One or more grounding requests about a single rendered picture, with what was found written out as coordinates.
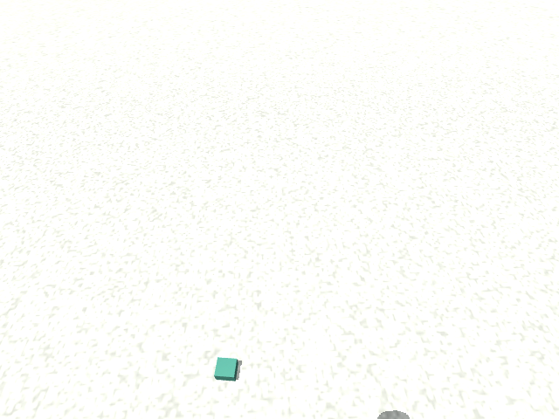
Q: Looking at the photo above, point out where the small box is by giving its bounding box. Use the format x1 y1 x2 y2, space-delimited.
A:
214 357 238 381

